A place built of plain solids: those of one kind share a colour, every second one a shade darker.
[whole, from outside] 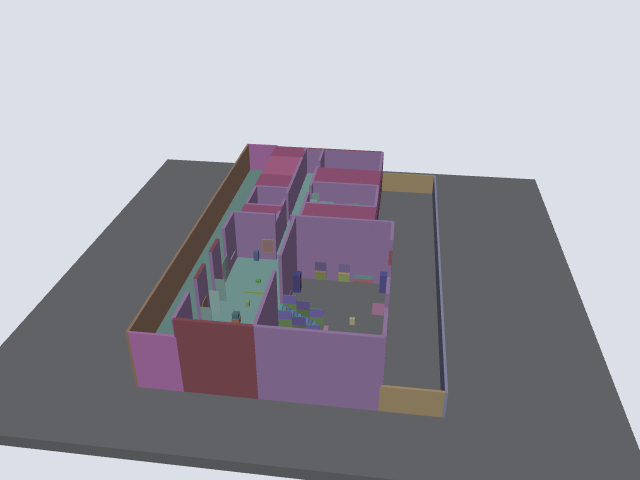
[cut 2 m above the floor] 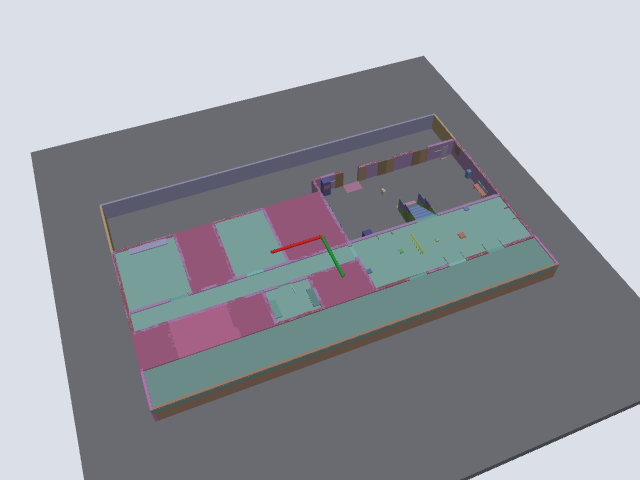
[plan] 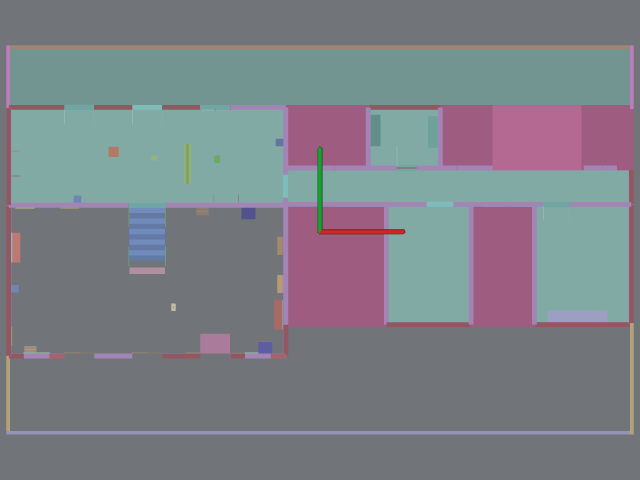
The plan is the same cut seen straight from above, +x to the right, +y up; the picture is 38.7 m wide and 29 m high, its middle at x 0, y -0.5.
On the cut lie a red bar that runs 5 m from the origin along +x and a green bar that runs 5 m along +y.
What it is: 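A town's railway station building on two levels, the street's and, 1.90 m higher, the trains': a hall at street level is 6.8 m high; halls 4.9 m high over the trains' level, rooms 3.3 m; gate cabinets 0.30 x 1.5 x 1.02 m, walkways 0.55 and 0.95 m; doors 0.9 to 1.8 m; benches 1.8 x 0.55 x 0.45 m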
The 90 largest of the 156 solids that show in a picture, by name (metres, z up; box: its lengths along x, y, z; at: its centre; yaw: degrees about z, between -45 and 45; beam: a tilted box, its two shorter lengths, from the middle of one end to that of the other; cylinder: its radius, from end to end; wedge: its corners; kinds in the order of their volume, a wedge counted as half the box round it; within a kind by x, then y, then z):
{
 "mass_1": {"box": [5.27, 3.94, 5.23], "at": [0.42, 5.68, 2.57]},
 "mass_2": {"box": [6.37, 7.53, 5.23], "at": [0.97, -1.98, 2.57]},
 "mass_3": {"box": [3.57, 3.94, 5.23], "at": [8.92, 5.68, 2.57]},
 "mass_4": {"box": [4.1, 7.53, 5.23], "at": [11.04, -1.98, 2.57]},
 "mass_5": {"box": [5.65, 3.94, 5.23], "at": [13.25, 5.68, 2.57]},
 "mass_6": {"box": [3.15, 3.94, 5.23], "at": [17.37, 5.68, 2.57]},
 "wall_1": {"box": [0.3, 9.1, 6.88], "at": [-18.8, -2.96, 3.39]},
 "wall_2": {"box": [0.3, 5.91, 6.88], "at": [-18.8, 4.55, 3.39]},
 "wall_3": {"box": [3.36, 0.3, 6.88], "at": [-17.12, -7.51, 3.39]},
 "wall_4": {"box": [3.36, 0.3, 6.88], "at": [-17.12, 7.51, 3.39]},
 "wall_5": {"box": [7.22, 0.3, 6.88], "at": [-15.19, 1.6, 3.39]},
 "wall_6": {"box": [2.31, 0.3, 6.88], "at": [-12.49, -7.51, 3.39]},
 "wall_7": {"box": [2.31, 0.3, 6.88], "at": [-12.49, 7.51, 3.39]},
 "wall_8": {"box": [2.31, 0.3, 6.88], "at": [-8.38, -7.51, 3.39]},
 "wall_9": {"box": [2.31, 0.3, 6.88], "at": [-8.38, 7.51, 3.39]},
 "wall_10": {"box": [7.22, 0.3, 6.88], "at": [-5.69, 1.6, 3.39]},
 "wall_11": {"box": [3.36, 0.3, 6.88], "at": [-3.75, -7.51, 3.39]},
 "wall_12": {"box": [3.36, 0.3, 6.88], "at": [-3.75, 7.51, 3.39]},
 "wall_13": {"box": [0.3, 1.9, 6.88], "at": [-2.07, -6.56, 3.39]},
 "wall_14": {"box": [0.3, 7.2, 6.88], "at": [-2.07, -2.01, 3.39]},
 "wall_15": {"box": [0.3, 3.66, 6.88], "at": [-2.07, 5.68, 3.39]},
 "wall_16": {"box": [2.1, 0.3, 5.23], "at": [-1.02, 1.65, 2.57]},
 "wall_17": {"box": [2.96, 0.3, 5.23], "at": [-0.59, 3.85, 2.57]},
 "wall_18": {"box": [0.9, 0.3, 5.23], "at": [0.47, 1.65, 2.57]},
 "wall_19": {"box": [0.9, 0.3, 5.23], "at": [1.33, 3.85, 2.57]},
 "wall_20": {"box": [1.13, 0.3, 5.23], "at": [2.35, 3.85, 2.57]},
 "wall_21": {"box": [3.09, 0.3, 5.23], "at": [2.47, 1.65, 2.57]},
 "wall_22": {"box": [0.3, 3.66, 5.23], "at": [2.91, 5.68, 2.57]},
 "wall_23": {"box": [1.73, 0.3, 5.23], "at": [3.78, 3.85, 2.57]},
 "wall_24": {"box": [0.3, 7.25, 5.23], "at": [4.01, -1.98, 2.57]},
 "wall_25": {"box": [4.36, 0.3, 5.23], "at": [5.09, 7.51, 2.57]},
 "wall_26": {"box": [2.44, 0.3, 5.23], "at": [5.23, 1.65, 2.57]},
 "wall_27": {"box": [1.43, 0.3, 5.23], "at": [6.56, 3.85, 2.57]},
 "wall_28": {"box": [5.12, 0.3, 5.23], "at": [6.57, -5.61, 2.57]},
 "wall_29": {"box": [0.3, 3.66, 5.23], "at": [7.27, 5.68, 2.57]},
 "wall_30": {"box": [0.95, 0.3, 5.23], "at": [7.75, 3.85, 2.57]},
 "wall_31": {"box": [1.07, 0.3, 5.23], "at": [8.59, 1.65, 2.57]},
 "wall_32": {"box": [0.9, 0.3, 5.23], "at": [8.67, 3.85, 2.57]},
 "wall_33": {"box": [0.3, 7.25, 5.23], "at": [9.13, -1.98, 2.57]},
 "wall_34": {"box": [0.82, 0.3, 5.23], "at": [9.54, 1.65, 2.57]},
 "wall_35": {"box": [1.44, 0.3, 5.23], "at": [9.84, 3.85, 2.57]},
 "wall_36": {"box": [1.2, 0.3, 5.23], "at": [10.54, 1.65, 2.57]},
 "wall_37": {"box": [0.85, 0.3, 5.23], "at": [12.05, 1.65, 2.57]},
 "wall_38": {"box": [0.3, 7.25, 5.23], "at": [12.95, -1.98, 2.57]},
 "wall_39": {"box": [3.95, 0.3, 5.23], "at": [13.96, 3.85, 2.57]},
 "wall_40": {"box": [5.86, 0.3, 5.23], "at": [15.87, -5.61, 2.57]},
 "wall_41": {"box": [1.11, 0.3, 5.23], "at": [16.49, 3.85, 2.57]},
 "wall_42": {"box": [3.73, 0.3, 5.23], "at": [16.94, 1.65, 2.57]},
 "wall_43": {"box": [0.9, 0.3, 5.23], "at": [17.49, 3.85, 2.57]},
 "wall_44": {"box": [0.3, 7.25, 5.23], "at": [18.8, -1.98, 2.57]},
 "wall_45": {"box": [0.3, 2.2, 5.23], "at": [18.8, 2.75, 2.57]},
 "ground_1": {"box": [16.45, 5.63, 0.5], "at": [-10.44, 4.55, 1.65]},
 "ground_2": {"box": [37.91, 3.62, 0.5], "at": [0.0, 9.46, 1.65]},
 "ground_3": {"box": [4.08, 3.38, 0.5], "at": [5.09, 5.68, 1.65]},
 "ground_4": {"box": [4.83, 6.97, 0.5], "at": [6.57, -1.98, 1.81]},
 "ground_5": {"box": [20.6, 1.92, 0.5], "at": [8.37, 2.75, 1.65]},
 "ground_6": {"box": [5.58, 6.97, 0.5], "at": [15.87, -1.98, 1.65]},
 "skin_1": {"box": [0.29, 9.08, 6.88], "at": [-18.8, -2.96, 3.39]},
 "skin_2": {"box": [0.29, 5.89, 6.88], "at": [-18.8, 4.55, 3.39]},
 "skin_3": {"box": [0.9, 0.29, 4.8], "at": [-18.34, -7.51, 3.54]},
 "skin_4": {"box": [3.34, 0.29, 3.09], "at": [-17.12, 7.51, 1.5]},
 "skin_5": {"box": [0.9, 0.29, 4.8], "at": [-15.91, -7.51, 3.54]},
 "skin_6": {"box": [2.29, 0.29, 6.88], "at": [-12.49, 7.51, 3.39]},
 "skin_7": {"box": [2.29, 0.29, 6.88], "at": [-8.38, -7.51, 3.39]},
 "skin_8": {"box": [2.29, 0.29, 6.88], "at": [-8.38, 7.51, 3.39]},
 "skin_9": {"box": [0.9, 0.29, 4.8], "at": [-4.97, -7.51, 3.54]},
 "skin_10": {"box": [3.34, 0.29, 3.09], "at": [-3.75, 7.51, 1.5]},
 "skin_11": {"box": [0.9, 0.29, 4.8], "at": [-2.53, -7.51, 3.54]},
 "skin_12": {"box": [0.29, 1.88, 6.88], "at": [-2.06, -6.56, 3.39]},
 "skin_13": {"box": [4.34, 0.29, 2.94], "at": [5.09, 7.51, 1.42]},
 "skin_14": {"box": [5.09, 0.29, 3.1], "at": [6.57, -5.62, 1.5]},
 "skin_15": {"box": [5.84, 0.29, 2.94], "at": [15.87, -5.62, 1.42]},
 "skin_16": {"box": [0.29, 7.23, 5.23], "at": [18.8, -1.98, 2.57]},
 "skin_17": {"box": [0.29, 2.18, 5.23], "at": [18.8, 2.75, 2.57]},
 "trains_wall_1": {"box": [37.91, 0.22, 5.35], "at": [0.0, 11.15, 2.63]},
 "street_wall_1": {"box": [37.91, 0.22, 2.45], "at": [0.0, -12.15, 1.18]},
 "trains_end_1": {"box": [0.22, 3.85, 5.35], "at": [-18.84, 9.33, 2.63]},
 "trains_end_2": {"box": [0.22, 3.85, 5.35], "at": [18.84, 9.33, 2.63]},
 "street_end_1": {"box": [0.22, 4.85, 2.45], "at": [-18.84, -9.83, 1.18]},
 "street_end_2": {"box": [0.22, 6.75, 2.45], "at": [18.84, -8.88, 1.18]},
 "sill_1": {"box": [1.8, 0.32, 1.95], "at": [-14.55, 7.51, 0.93]},
 "sill_2": {"box": [2.28, 0.32, 1.95], "at": [-10.44, 1.6, 0.93]},
 "sill_3": {"box": [1.8, 0.32, 1.95], "at": [-10.44, 7.51, 0.93]},
 "sill_4": {"box": [1.8, 0.32, 1.95], "at": [-6.33, 7.51, 0.93]},
 "counter_body_1": {"box": [3.6, 0.69, 1.06], "at": [15.55, -5.11, 2.38]},
 "cyclerack_1": {"box": [0.6, 1.9, 1.15], "at": [3.36, 6.12, 2.43]},
 "cyclerack_2": {"box": [0.6, 1.9, 1.15], "at": [6.82, 6.03, 2.43]},
 "ticketmachine_1": {"box": [0.85, 0.7, 1.95], "at": [-4.32, 1.1, 0.93]},
 "ticketmachine_2": {"box": [0.85, 0.7, 1.95], "at": [-3.3, -7.01, 0.93]},
 "flight_1": {"box": [2.16, 0.32, 1.78], "at": [-10.44, 1.29, 0.84]}
}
